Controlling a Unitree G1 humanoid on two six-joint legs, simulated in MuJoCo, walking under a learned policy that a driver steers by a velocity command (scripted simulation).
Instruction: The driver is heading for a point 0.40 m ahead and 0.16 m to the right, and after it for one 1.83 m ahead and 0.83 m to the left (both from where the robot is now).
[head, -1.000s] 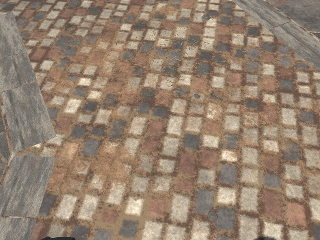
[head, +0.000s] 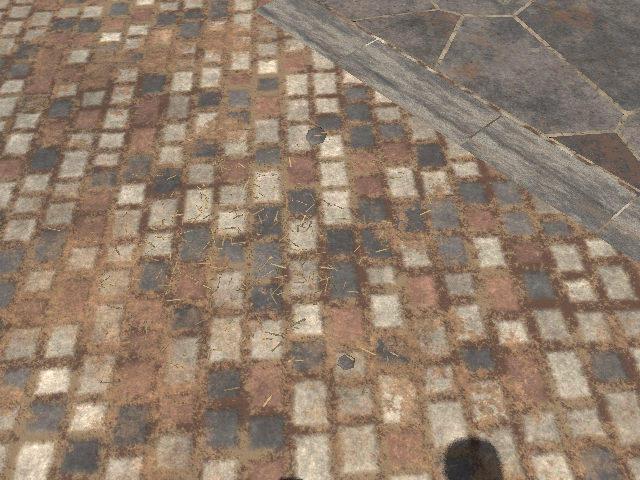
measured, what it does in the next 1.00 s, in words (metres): walks ahead: right foot, then left foot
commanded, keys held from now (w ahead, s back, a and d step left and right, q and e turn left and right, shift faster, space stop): w+e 0.36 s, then q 0.64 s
